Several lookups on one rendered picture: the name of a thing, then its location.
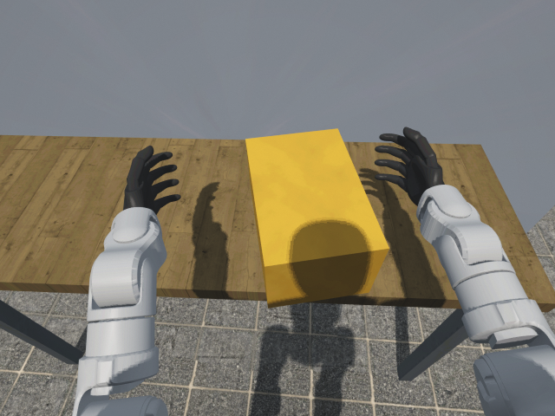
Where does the right robot hand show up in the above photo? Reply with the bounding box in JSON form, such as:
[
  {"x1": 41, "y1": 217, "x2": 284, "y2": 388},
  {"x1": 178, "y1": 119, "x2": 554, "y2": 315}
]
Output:
[{"x1": 375, "y1": 127, "x2": 445, "y2": 206}]

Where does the left robot upper arm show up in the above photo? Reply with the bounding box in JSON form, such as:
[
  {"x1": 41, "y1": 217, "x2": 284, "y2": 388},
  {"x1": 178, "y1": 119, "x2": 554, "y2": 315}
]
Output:
[{"x1": 80, "y1": 395, "x2": 168, "y2": 416}]

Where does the carton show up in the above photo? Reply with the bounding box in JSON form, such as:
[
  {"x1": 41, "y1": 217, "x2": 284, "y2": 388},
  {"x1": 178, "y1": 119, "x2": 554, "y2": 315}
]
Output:
[{"x1": 245, "y1": 128, "x2": 389, "y2": 309}]

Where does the right robot upper arm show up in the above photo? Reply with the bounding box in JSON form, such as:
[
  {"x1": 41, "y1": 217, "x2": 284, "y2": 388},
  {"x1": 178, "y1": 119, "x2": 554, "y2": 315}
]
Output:
[{"x1": 473, "y1": 345, "x2": 555, "y2": 416}]

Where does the robot right forearm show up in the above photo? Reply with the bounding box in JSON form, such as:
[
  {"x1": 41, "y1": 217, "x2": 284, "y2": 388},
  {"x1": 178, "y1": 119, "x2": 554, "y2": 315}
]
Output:
[{"x1": 416, "y1": 185, "x2": 555, "y2": 350}]

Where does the table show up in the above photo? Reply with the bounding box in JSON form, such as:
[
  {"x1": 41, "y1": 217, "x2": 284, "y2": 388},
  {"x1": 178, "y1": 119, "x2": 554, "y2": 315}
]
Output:
[{"x1": 0, "y1": 135, "x2": 555, "y2": 381}]

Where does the robot left forearm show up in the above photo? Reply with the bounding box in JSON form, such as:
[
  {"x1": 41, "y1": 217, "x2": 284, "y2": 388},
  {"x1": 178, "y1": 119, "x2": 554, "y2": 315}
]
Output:
[{"x1": 72, "y1": 207, "x2": 167, "y2": 416}]

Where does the left robot hand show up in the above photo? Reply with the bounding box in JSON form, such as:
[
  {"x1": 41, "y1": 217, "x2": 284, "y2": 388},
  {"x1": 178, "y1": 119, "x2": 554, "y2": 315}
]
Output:
[{"x1": 123, "y1": 146, "x2": 181, "y2": 215}]

